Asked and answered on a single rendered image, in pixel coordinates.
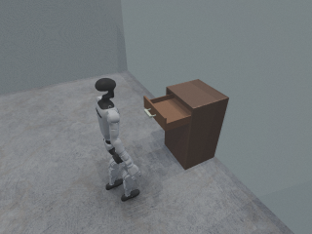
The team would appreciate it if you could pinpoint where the left robot thigh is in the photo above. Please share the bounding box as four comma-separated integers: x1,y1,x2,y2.
109,159,120,169

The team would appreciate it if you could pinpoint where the cabinet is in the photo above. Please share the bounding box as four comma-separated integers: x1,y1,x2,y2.
164,79,229,170

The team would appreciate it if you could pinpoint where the robot thigh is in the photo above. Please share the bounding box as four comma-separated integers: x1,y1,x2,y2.
109,159,120,169
112,148,134,180

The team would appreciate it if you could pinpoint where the drawer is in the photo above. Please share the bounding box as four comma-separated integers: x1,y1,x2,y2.
143,94,192,131

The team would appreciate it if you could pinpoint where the robot right upper arm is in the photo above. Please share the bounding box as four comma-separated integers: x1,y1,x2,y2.
106,109,122,147

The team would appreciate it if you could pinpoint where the robot left upper arm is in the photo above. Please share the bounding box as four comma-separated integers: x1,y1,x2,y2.
96,96,102,114

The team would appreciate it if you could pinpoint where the robot right hand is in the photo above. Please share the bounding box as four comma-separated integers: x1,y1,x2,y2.
127,164,142,181

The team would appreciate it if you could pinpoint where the handle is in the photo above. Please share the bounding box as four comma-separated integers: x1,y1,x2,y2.
143,108,156,119

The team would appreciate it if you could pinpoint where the robot right forearm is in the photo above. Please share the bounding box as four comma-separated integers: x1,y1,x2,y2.
114,139,133,168

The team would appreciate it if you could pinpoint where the right robot thigh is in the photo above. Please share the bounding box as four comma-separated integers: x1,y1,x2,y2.
112,148,134,180

